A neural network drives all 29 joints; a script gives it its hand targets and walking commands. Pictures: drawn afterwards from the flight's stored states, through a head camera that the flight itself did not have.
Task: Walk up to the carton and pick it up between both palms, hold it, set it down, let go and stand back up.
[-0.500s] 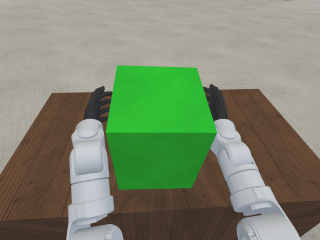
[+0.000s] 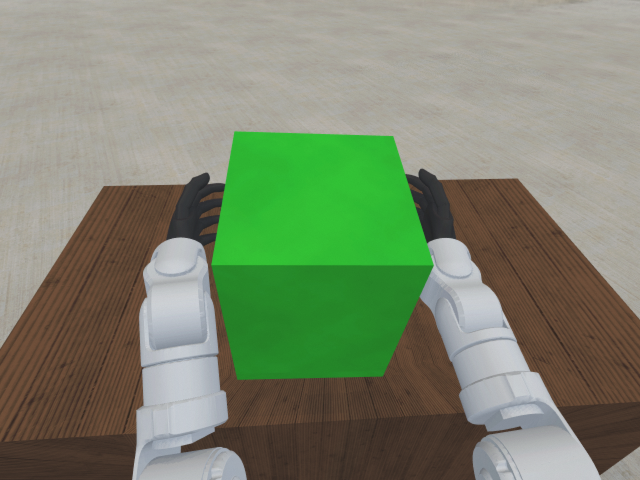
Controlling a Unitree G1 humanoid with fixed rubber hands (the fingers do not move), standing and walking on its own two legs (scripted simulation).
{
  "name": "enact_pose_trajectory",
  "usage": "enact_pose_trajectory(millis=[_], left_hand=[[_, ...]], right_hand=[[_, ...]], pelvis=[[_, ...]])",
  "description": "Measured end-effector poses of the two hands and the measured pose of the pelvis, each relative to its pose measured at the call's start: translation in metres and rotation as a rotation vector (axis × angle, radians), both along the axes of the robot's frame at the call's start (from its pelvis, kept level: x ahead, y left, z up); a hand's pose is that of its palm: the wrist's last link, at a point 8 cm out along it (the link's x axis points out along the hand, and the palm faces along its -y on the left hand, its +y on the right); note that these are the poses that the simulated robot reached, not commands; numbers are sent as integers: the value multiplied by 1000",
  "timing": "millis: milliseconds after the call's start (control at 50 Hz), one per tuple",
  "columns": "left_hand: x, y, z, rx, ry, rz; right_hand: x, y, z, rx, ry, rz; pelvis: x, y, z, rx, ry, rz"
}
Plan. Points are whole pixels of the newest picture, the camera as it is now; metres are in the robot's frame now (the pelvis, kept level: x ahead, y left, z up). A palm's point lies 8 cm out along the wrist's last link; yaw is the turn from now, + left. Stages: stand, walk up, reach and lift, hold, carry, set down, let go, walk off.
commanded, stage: hold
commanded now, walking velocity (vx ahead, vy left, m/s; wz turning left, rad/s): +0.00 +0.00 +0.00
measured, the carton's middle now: (313, 261) +0.38 +0.00 +0.12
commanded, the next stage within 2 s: none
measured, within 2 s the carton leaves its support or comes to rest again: neither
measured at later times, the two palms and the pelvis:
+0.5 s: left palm (187, 241) +0.35 +0.14 +0.18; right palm (434, 235) +0.35 -0.15 +0.17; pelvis +0.00 +0.00 +0.00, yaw +0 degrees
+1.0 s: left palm (187, 241) +0.35 +0.14 +0.18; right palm (434, 235) +0.35 -0.15 +0.17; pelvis +0.00 +0.00 +0.00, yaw +0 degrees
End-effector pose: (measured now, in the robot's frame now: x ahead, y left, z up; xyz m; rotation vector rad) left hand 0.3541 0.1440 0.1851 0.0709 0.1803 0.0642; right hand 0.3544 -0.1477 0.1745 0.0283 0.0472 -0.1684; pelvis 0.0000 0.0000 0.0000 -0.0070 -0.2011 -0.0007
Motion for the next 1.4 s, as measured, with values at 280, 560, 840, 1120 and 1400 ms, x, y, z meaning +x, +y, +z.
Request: enact_pose_trajectory(millis=[280, 560, 840, 1120, 1400], left_hand=[[0, 1, 0, 5, 1, 2], [-1, 1, 0, 4, -2, 2], [0, 0, -1, 2, 5, 1], [0, 0, 1, 3, -3, 1], [-1, 1, -1, 4, 2, 2]], right_hand=[[1, 1, -1, 2, 1, 2], [0, 1, 0, 2, -3, 2], [0, 0, -1, 1, 4, 1], [0, 0, 1, 1, -6, 2], [-1, 1, -1, 1, -1, 3]], pelvis=[[0, 1, 0, 0, 1, -1], [1, 1, 0, -1, -1, -1], [-1, 0, 0, 0, 0, -1], [0, 0, 0, 0, -1, -1], [0, 1, 0, 0, -1, -1]])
